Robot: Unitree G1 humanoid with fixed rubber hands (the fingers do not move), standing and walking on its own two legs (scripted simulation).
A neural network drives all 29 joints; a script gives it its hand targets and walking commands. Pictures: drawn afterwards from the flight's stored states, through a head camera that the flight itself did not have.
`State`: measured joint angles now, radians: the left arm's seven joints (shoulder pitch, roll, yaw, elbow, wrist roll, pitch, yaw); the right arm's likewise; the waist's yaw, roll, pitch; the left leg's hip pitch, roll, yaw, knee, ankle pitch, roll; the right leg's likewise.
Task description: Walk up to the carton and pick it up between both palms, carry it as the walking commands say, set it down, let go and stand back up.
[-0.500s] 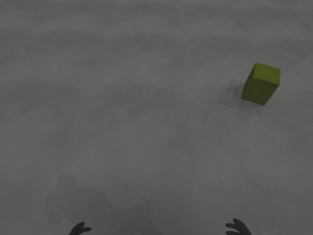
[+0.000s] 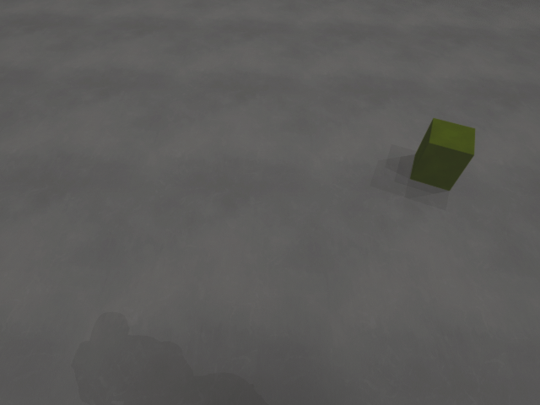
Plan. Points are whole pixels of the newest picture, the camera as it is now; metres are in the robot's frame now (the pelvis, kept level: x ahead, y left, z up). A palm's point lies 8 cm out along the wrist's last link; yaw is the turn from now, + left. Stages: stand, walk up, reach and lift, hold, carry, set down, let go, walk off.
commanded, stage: stand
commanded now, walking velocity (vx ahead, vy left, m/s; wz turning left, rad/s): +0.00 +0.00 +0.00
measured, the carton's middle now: (441, 154) +1.29 -0.89 -0.65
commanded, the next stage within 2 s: walk up in 1.70 s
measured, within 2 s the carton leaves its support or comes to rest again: neither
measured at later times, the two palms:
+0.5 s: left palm out of the picture -0.06 +0.20 -0.15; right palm out of the picture -0.06 -0.21 -0.15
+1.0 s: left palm out of the picture -0.06 +0.17 -0.14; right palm out of the picture -0.07 -0.22 -0.15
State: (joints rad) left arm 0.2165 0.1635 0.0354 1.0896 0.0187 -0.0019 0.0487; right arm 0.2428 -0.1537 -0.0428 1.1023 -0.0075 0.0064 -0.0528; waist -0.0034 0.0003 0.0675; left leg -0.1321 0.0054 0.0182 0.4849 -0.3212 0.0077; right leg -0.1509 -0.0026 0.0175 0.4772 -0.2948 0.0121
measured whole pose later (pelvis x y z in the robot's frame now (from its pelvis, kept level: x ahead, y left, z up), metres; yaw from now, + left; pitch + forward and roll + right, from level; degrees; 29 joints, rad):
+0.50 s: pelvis -0.02 +0.00 +0.00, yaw +0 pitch -2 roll +0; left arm 0.28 0.09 0.00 1.21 0.02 0.00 0.05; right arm 0.31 -0.12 -0.02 1.19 -0.01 0.01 -0.05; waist 0.00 0.01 0.06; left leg -0.14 0.00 0.02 0.43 -0.26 0.00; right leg -0.17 -0.01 0.02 0.44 -0.24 0.01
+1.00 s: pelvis -0.03 -0.02 +0.00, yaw +0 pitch -1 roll +0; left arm 0.29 0.07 -0.01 1.21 0.01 -0.01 0.05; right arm 0.32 -0.11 0.00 1.19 -0.01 0.00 -0.04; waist 0.00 0.03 0.05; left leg -0.17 0.02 0.01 0.44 -0.25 -0.02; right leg -0.20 0.02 0.01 0.46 -0.24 -0.02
